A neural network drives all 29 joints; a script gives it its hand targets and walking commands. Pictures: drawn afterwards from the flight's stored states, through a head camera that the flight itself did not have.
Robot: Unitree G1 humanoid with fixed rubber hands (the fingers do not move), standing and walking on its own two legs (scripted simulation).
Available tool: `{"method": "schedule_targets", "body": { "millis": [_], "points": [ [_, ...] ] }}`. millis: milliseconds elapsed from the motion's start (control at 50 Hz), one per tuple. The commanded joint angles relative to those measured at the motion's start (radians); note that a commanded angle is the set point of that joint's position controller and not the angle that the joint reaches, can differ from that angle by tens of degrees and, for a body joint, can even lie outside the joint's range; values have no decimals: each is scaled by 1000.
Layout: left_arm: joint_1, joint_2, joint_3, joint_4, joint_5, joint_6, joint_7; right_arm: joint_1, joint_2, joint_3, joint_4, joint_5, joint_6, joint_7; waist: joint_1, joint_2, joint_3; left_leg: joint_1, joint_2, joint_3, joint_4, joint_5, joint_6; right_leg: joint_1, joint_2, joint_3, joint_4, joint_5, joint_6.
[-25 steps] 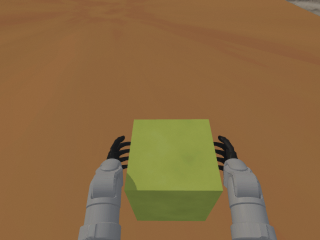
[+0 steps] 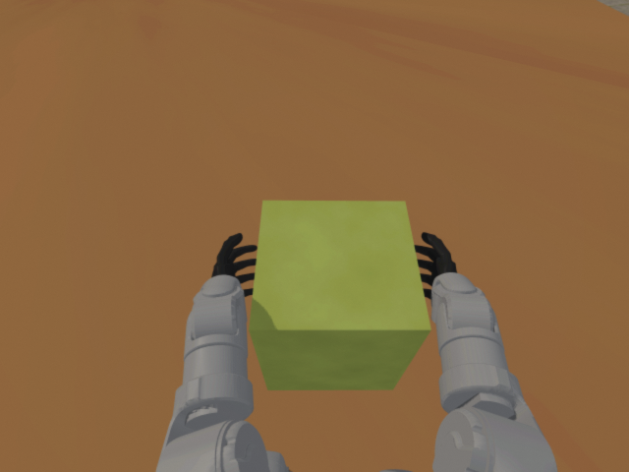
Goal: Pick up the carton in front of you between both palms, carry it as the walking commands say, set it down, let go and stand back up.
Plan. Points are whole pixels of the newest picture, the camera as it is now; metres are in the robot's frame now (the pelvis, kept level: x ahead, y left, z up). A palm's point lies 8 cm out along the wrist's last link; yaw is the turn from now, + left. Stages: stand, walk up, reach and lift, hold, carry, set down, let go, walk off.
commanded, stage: set down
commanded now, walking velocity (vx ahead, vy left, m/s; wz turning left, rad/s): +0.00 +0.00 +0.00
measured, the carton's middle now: (332, 301) +0.35 +0.02 -0.06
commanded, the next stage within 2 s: none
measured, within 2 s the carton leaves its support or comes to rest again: neither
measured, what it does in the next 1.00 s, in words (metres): lowers itself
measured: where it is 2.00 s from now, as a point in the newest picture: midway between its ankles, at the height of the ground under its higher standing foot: outside the picture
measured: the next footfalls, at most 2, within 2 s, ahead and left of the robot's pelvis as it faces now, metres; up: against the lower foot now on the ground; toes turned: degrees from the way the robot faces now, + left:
none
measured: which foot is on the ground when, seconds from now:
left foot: down 0.00-1.00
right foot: down 0.00-1.00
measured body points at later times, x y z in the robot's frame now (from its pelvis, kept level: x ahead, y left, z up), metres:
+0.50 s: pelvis -0.03 +0.01 -0.11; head +0.20 +0.04 +0.28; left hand +0.38 +0.20 -0.19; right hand +0.42 -0.10 -0.19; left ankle +0.07 +0.13 -0.73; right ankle +0.02 -0.12 -0.73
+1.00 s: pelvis -0.05 +0.00 -0.23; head +0.23 +0.03 +0.12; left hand +0.41 +0.24 -0.33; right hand +0.45 -0.06 -0.33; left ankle +0.07 +0.13 -0.73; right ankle +0.02 -0.12 -0.73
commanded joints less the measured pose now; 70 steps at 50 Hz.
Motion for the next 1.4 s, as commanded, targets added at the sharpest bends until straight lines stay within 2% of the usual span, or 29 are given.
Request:
{"method": "schedule_targets", "body": {
  "millis": [0,60,120,220,280,320,360,420,500,560,700,980,1280,1380],
  "points": [
    [-503,-681,-299,119,-91,-81,-160,-506,684,242,120,64,-78,173,-17,37,-181,146,-83,-43,-5,-104,12,-320,71,21,-98,-102,-43],
    [-482,-593,-243,123,-45,-156,-143,-495,600,183,138,25,-142,154,-11,43,-238,40,-88,-45,57,-13,10,-401,87,14,-23,-32,-32],
    [-485,-600,-276,119,-57,-253,-134,-497,596,224,133,42,-235,148,-12,42,-366,-27,-92,-54,137,98,11,-482,108,12,60,38,-22],
    [-577,-713,-438,107,-131,-402,-127,-580,698,404,109,148,-377,149,-17,34,-693,-46,-106,-68,324,271,-4,-688,135,-5,222,97,-8],
    [-628,-772,-568,42,-188,-438,-128,-634,763,553,37,225,-412,148,-4,33,-976,-31,-104,-67,438,412,-15,-790,149,-17,323,166,8],
    [-652,-779,-634,-5,-224,-440,-126,-666,782,629,-13,271,-411,142,16,35,-1134,-34,-102,-62,501,473,-19,-857,157,-23,382,181,20],
    [-664,-776,-667,-28,-245,-425,-131,-681,794,668,-33,294,-395,138,33,32,-1211,-96,-108,-51,546,454,-21,-911,164,-27,428,166,26],
    [-669,-775,-669,-17,-249,-385,-151,-690,827,673,-17,295,-353,137,47,17,-1194,-268,-121,-28,581,318,-21,-974,168,-32,476,102,28],
    [-708,-769,-608,50,-237,-321,-200,-715,871,607,58,268,-287,144,53,-5,-1072,-499,-132,2,614,122,-16,-1063,170,-40,519,-15,29],
    [-751,-755,-558,100,-227,-290,-229,-757,877,556,104,256,-257,141,59,-8,-1039,-612,-135,16,658,70,-11,-1128,173,-44,556,-54,30],
    [-846,-692,-482,167,-233,-292,-251,-864,854,509,138,262,-267,97,85,-10,-1118,-785,-137,32,787,104,-13,-1233,188,-52,679,-22,42],
    [-1029,-556,-442,189,-292,-296,-249,-1095,790,552,100,323,-276,5,152,-44,-1274,-997,-128,67,1008,100,-30,-1348,215,-83,915,-43,54],
    [-1223,-429,-381,249,-313,-296,-241,-1317,663,513,167,360,-280,-19,193,-30,-1211,-1095,-101,69,1172,25,-33,-1573,224,-124,1127,-161,42],
    [-1294,-391,-403,247,-345,-305,-239,-1369,624,523,182,392,-289,-20,196,-23,-1210,-1093,-94,68,1233,59,-36,-1609,225,-136,1198,-153,38]
  ]
}}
